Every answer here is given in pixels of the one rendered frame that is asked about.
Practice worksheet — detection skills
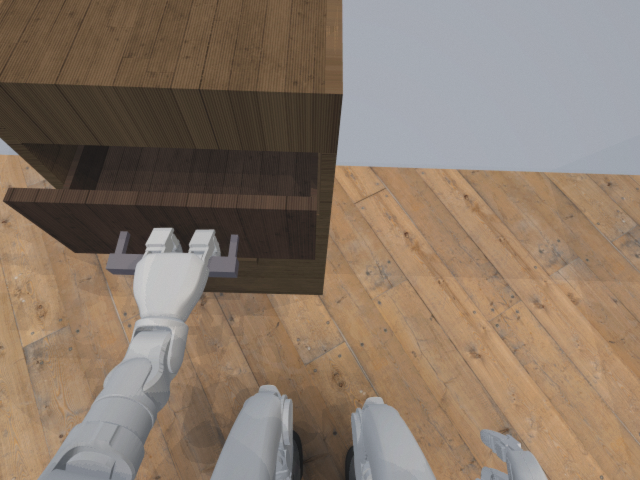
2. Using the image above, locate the cabinet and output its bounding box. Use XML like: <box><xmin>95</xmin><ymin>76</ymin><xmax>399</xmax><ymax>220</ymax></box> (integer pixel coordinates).
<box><xmin>0</xmin><ymin>0</ymin><xmax>343</xmax><ymax>295</ymax></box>

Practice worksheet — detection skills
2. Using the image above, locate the left robot hand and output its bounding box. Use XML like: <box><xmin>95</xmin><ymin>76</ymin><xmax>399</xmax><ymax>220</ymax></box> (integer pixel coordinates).
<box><xmin>133</xmin><ymin>228</ymin><xmax>221</xmax><ymax>322</ymax></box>

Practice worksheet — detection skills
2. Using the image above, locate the robot left forearm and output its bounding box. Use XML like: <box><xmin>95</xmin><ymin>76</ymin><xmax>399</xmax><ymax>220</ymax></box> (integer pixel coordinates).
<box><xmin>37</xmin><ymin>316</ymin><xmax>189</xmax><ymax>480</ymax></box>

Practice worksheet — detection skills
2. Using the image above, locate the left robot shin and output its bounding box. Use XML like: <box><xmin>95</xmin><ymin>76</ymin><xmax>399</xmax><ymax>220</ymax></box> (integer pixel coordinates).
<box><xmin>243</xmin><ymin>385</ymin><xmax>293</xmax><ymax>480</ymax></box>

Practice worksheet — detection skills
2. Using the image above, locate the drawer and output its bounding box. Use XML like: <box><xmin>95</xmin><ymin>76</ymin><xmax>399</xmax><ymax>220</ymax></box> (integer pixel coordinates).
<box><xmin>3</xmin><ymin>145</ymin><xmax>318</xmax><ymax>260</ymax></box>

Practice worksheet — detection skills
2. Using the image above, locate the handle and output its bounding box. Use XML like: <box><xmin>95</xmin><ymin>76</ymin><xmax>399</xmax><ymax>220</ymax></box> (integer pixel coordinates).
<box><xmin>105</xmin><ymin>231</ymin><xmax>239</xmax><ymax>278</ymax></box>
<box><xmin>237</xmin><ymin>258</ymin><xmax>259</xmax><ymax>266</ymax></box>

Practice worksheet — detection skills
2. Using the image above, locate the left robot thigh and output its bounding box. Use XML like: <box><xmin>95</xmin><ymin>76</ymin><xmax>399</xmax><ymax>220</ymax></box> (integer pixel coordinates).
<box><xmin>210</xmin><ymin>392</ymin><xmax>293</xmax><ymax>480</ymax></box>

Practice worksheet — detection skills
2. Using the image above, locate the right robot hand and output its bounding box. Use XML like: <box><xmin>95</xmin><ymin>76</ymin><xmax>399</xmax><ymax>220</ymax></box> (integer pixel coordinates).
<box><xmin>475</xmin><ymin>429</ymin><xmax>548</xmax><ymax>480</ymax></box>

